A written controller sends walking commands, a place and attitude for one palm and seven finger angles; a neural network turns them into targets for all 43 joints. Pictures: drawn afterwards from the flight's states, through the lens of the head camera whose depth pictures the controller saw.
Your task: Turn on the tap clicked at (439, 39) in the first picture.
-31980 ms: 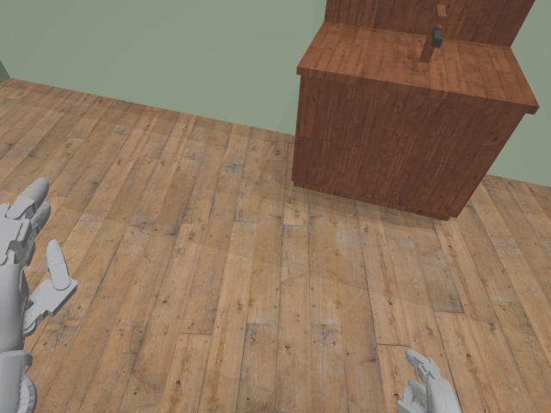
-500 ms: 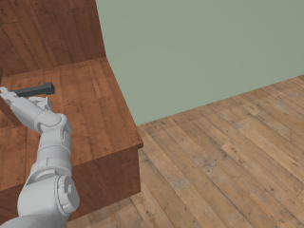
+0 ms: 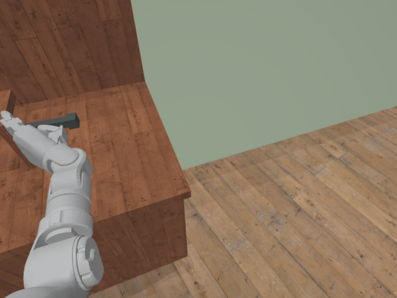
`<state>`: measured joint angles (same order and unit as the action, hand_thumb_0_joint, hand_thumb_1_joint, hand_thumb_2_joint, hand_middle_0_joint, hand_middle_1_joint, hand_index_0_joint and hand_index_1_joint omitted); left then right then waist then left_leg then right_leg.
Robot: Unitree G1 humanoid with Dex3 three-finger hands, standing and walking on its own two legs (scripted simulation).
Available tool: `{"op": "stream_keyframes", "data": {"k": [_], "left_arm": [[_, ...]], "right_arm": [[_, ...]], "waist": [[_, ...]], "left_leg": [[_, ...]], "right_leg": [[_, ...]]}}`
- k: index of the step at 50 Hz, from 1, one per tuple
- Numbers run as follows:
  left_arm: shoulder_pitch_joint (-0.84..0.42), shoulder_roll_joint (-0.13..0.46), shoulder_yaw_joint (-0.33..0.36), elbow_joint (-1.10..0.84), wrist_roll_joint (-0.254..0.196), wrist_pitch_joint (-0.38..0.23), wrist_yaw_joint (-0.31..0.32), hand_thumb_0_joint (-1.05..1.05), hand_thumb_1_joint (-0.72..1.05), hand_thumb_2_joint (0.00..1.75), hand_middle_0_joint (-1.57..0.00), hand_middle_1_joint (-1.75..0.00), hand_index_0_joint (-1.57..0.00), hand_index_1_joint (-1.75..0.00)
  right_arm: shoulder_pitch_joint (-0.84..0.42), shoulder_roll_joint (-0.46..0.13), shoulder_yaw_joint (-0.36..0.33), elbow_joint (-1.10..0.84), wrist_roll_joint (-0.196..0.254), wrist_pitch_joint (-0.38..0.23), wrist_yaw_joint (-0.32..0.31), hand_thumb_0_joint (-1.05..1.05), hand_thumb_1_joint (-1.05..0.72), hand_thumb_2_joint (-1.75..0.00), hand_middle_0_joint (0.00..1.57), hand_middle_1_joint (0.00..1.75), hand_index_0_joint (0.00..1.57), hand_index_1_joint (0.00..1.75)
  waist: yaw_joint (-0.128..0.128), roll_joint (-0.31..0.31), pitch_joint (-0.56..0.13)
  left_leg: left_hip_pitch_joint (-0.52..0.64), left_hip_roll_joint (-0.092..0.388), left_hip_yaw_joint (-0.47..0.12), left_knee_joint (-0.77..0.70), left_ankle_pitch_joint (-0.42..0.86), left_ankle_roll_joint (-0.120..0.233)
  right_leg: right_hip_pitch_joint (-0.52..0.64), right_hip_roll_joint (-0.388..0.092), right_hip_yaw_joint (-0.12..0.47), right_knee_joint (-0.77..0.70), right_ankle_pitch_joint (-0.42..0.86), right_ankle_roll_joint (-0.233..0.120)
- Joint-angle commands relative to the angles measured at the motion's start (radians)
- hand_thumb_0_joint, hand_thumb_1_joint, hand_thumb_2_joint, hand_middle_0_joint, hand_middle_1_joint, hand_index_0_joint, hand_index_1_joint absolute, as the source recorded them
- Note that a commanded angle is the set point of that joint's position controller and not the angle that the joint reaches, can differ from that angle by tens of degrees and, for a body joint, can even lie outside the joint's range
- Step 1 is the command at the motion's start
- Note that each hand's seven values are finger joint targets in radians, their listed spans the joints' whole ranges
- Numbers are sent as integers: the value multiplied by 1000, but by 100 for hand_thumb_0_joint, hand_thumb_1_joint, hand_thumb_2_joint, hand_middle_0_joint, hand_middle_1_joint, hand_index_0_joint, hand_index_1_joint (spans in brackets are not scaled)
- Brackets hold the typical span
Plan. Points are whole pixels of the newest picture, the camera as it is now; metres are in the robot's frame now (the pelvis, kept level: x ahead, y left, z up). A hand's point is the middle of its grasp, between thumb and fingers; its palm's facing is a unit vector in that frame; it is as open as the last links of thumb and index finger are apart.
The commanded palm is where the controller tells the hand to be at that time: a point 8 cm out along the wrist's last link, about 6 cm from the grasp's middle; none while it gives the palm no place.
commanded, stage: lift the hand up off the lever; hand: left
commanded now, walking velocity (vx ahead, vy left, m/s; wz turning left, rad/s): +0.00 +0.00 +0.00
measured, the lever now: (72, 120) +0.52 +0.32 +0.07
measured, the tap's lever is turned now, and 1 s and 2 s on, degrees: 86 86 86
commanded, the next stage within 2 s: draw the hand back beside the body in 0.30 s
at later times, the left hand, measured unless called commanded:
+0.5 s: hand (71, 127) +0.42 +0.26 +0.14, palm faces +0.74 -0.67 -0.10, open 7.8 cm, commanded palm +0.34 +0.28 +0.14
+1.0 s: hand (58, 174) +0.29 +0.24 +0.15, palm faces +0.34 -0.91 -0.24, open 7.7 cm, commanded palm +0.25 +0.28 +0.16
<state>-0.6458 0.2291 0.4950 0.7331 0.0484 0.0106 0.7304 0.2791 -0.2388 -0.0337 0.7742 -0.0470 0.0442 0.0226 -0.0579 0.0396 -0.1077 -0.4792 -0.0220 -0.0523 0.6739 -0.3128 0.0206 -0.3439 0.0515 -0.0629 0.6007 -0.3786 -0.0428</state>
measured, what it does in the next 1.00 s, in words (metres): stands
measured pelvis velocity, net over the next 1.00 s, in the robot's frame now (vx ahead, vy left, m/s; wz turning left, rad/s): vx -0.02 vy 0.00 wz -0.03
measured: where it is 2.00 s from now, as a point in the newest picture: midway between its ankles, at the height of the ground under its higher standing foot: outside the picture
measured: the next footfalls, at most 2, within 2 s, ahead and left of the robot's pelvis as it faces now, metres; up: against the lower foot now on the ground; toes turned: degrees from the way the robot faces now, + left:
none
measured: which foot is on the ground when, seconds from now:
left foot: down 0.00-1.00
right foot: down 0.00-1.00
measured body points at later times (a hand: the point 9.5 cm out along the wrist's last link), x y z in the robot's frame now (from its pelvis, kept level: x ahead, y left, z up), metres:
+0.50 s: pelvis -0.01 +0.00 +0.00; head +0.01 -0.01 +0.45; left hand +0.37 +0.29 +0.15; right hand +0.09 -0.25 -0.12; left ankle +0.01 +0.10 -0.72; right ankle -0.05 -0.09 -0.72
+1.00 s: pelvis -0.02 +0.00 +0.02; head -0.03 -0.02 +0.47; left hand +0.27 +0.28 +0.17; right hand +0.15 -0.25 -0.07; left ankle +0.01 +0.10 -0.72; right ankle -0.05 -0.09 -0.72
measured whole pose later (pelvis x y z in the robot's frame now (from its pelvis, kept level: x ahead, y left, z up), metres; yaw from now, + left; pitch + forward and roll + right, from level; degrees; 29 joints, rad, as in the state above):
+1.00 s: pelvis -0.02 +0.00 +0.02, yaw -2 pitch -4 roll +0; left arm -0.07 0.33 0.20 0.15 -0.09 -0.09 0.12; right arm 0.16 -0.27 0.00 0.68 0.04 -0.06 -0.05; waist 0.04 0.06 0.03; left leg -0.18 -0.02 -0.01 0.43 -0.18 0.03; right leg -0.08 0.04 -0.02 0.40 -0.26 -0.04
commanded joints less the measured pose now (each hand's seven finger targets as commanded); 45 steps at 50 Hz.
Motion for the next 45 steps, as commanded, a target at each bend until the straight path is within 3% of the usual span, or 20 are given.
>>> {"op": "stream_keyframes", "data": {"k": [1, 5, 9, 14, 16, 19, 20, 21, 22, 24, 27, 28, 30, 31, 33, 36, 38, 40, 42, 45], "left_arm": [[-436, 218, -37, -241, 17, -28, -6, 0, 90, 90, -15, -15, -15, -15], [-442, 189, -63, -289, 19, -19, 2, 0, 90, 90, -15, -15, -15, -15], [-395, 194, -47, -269, 21, -4, 9, 0, 90, 90, -15, -15, -15, -15], [-453, 194, -57, -226, 26, 8, 11, 0, 90, 90, -15, -15, -15, -15], [-472, 239, -23, -243, 32, 0, 14, 0, 90, 90, -15, -15, -15, -15], [-518, 190, -74, -266, 44, -20, 18, 0, 90, 90, -15, -15, -15, -15], [-515, 207, -61, -257, 51, -23, 20, 0, 90, 90, -15, -15, -15, -15], [-448, 164, -229, -335, 89, -34, -126, 0, 90, 90, -15, -15, -15, -15], [-402, 221, -168, -380, 60, -41, -196, 0, 90, 90, -15, -16, -15, -16], [-334, 218, -199, -476, 26, -52, -284, 0, 90, 90, -15, -16, -15, -16], [-43, 243, -159, -441, -75, -41, -458, 0, 90, 90, -16, -17, -16, -17], [61, 278, -107, -422, -123, -21, -514, 0, 90, 90, -16, -17, -16, -17], [132, 308, -30, -484, -207, 22, -545, 0, 90, 90, -16, -18, -16, -18], [266, 538, 3, -394, -120, -15, -561, 0, 90, 90, -16, -18, -16, -18], [252, 509, -14, -526, -136, -64, -590, 0, 90, 90, -16, -19, -16, -19], [160, 495, -68, -791, -136, -118, -612, 0, 90, 90, -17, -20, -17, -20], [165, 423, -137, -861, -131, -138, -608, 0, 90, 90, -17, -20, -17, -20], [141, 343, -213, -866, -128, -146, -603, 0, 90, 90, -17, -21, -17, -21], [158, 284, -258, -830, -130, -148, -598, 0, 90, 90, -17, -22, -17, -22], [253, 244, -283, -751, -138, -145, -602, 0, 90, 90, -18, -22, -18, -22]], "right_arm": [[-32, -143, -36, -101, 9, -39, -19, 0, -90, -90, 20, 30, 20, 30], [-45, -135, -35, -107, 8, -49, -17, 0, -90, -90, 20, 30, 20, 30], [-53, -135, -36, -105, 9, -51, -17, 0, -90, -90, 20, 30, 20, 30], [-63, -136, -27, -98, 9, -55, -23, 0, -90, -90, 20, 30, 20, 30], [-60, -136, -28, -97, 6, -54, -26, 0, -90, -90, 20, 30, 20, 30], [-58, -127, -27, -94, 2, -63, -24, 0, -90, -90, 20, 30, 20, 30], [-54, -128, -30, -91, 1, -64, -23, 0, -90, -90, 20, 30, 20, 30], [-37, -147, -35, -100, 9, -46, -39, 0, -90, -90, 20, 30, 20, 30], [-22, -145, -42, -127, 24, -41, -53, 0, -90, -90, 20, 30, 20, 30], [-31, -137, -38, -156, 38, -37, -69, 0, -90, -90, 20, 30, 20, 30], [-45, -138, -22, -184, 64, -16, -88, 0, -90, -90, 20, 30, 20, 30], [-58, -141, -18, -202, 77, -10, -97, 0, -90, -90, 20, 30, 20, 30], [-110, -133, -5, -242, 97, -9, -112, 0, -90, -90, 20, 30, 20, 30], [-65, -151, -11, -217, 87, -11, -88, 0, -90, -90, 20, 30, 20, 30], [-108, -142, -9, -255, 91, -23, -79, 0, -90, -90, 20, 30, 20, 30], [-150, -144, -12, -281, 93, -69, -76, 0, -90, -90, 20, 30, 20, 30], [-162, -146, -10, -283, 87, -111, -74, 0, -90, -90, 20, 30, 20, 30], [-164, -146, -12, -269, 86, -140, -78, 0, -90, -90, 20, 30, 20, 30], [-167, -148, -11, -249, 87, -157, -83, 0, -90, -90, 20, 30, 20, 30], [-177, -149, -9, -238, 89, -159, -90, 0, -90, -90, 20, 30, 20, 30]], "waist": [[3, 20, -256], [9, 33, -272], [15, -8, -262], [1, -35, -208], [11, -7, -240], [-3, 18, -268], [-2, 23, -273], [-31, 25, -291], [-1, 43, -353], [20, 63, -385], [54, -55, -262], [76, -108, -225], [115, -133, -174], [99, -54, -108], [96, -33, -78], [77, 98, -96], [61, 141, -76], [41, 133, -46], [31, 74, 6], [37, -72, 36]], "left_leg": [[227, 12, -10, -73, 331, 11], [249, 13, -8, -73, 360, 8], [235, 14, -4, -76, 352, 9], [197, 11, -7, -88, 279, 13], [206, 9, -3, -85, 284, 13], [235, 10, -9, -73, 314, 9], [238, 12, -13, -69, 317, 7], [290, 21, 3, -65, 362, 7], [344, 25, 5, -68, 417, 12], [392, 24, 13, -76, 483, 13], [310, 27, 25, -118, 452, 18], [266, 23, 35, -138, 406, 22], [226, 14, 51, -172, 326, 25], [258, 29, 58, -197, 277, 24], [267, 28, 54, -219, 285, 26], [384, 31, 53, -244, 316, 23], [444, 33, 40, -256, 301, 18], [479, 37, 25, -272, 248, 14], [483, 40, 10, -294, 167, 17], [433, 32, 10, -314, 75, 29]], "right_leg": [[46, -24, 11, -80, 358, 17], [51, -23, 11, -78, 377, 15], [62, -26, 10, -82, 377, 17], [36, -31, 15, -95, 323, 21], [49, -33, 20, -94, 329, 21], [27, -30, 15, -78, 342, 17], [21, -29, 14, -74, 337, 16], [24, -23, 44, -52, 406, 7], [57, -21, 45, -59, 447, -1], [108, -16, 51, -67, 513, 1], [181, -15, 57, -95, 574, 9], [222, -16, 58, -110, 594, 15], [278, -29, 66, -146, 602, 35], [262, -64, 92, -167, 583, 39], [271, -57, 94, -192, 556, 33], [239, -41, 92, -235, 477, 16], [181, -27, 84, -250, 406, 11], [132, -17, 78, -265, 331, 10], [94, -10, 73, -281, 262, 12], [111, -16, 73, -295, 189, 19]]}}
